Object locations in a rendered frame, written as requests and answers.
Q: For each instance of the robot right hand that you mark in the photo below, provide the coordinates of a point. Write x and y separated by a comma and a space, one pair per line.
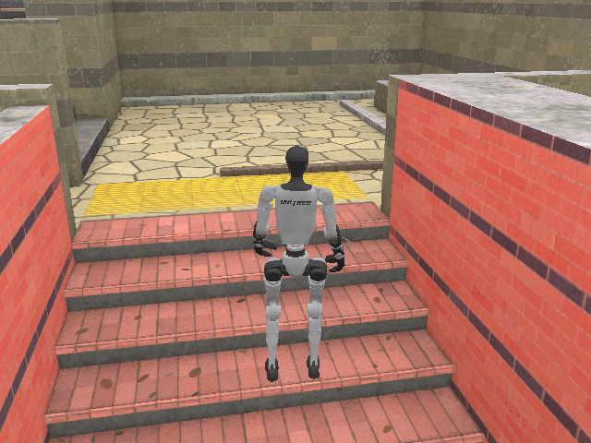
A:
332, 259

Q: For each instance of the left robot shin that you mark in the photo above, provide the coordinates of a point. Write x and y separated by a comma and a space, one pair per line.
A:
272, 336

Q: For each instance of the robot left thigh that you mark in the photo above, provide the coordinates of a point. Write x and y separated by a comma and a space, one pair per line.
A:
273, 272

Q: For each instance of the robot right upper arm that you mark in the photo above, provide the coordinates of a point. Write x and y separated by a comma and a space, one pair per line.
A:
325, 196

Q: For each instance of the left robot forearm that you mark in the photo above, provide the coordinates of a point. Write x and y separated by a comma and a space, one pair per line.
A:
258, 238

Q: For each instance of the robot left upper arm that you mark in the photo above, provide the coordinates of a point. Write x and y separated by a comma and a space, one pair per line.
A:
267, 195

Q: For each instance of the right robot forearm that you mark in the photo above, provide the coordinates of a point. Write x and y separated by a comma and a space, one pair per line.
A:
336, 245

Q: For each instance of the robot left hand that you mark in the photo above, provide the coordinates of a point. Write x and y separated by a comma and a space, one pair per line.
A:
265, 253

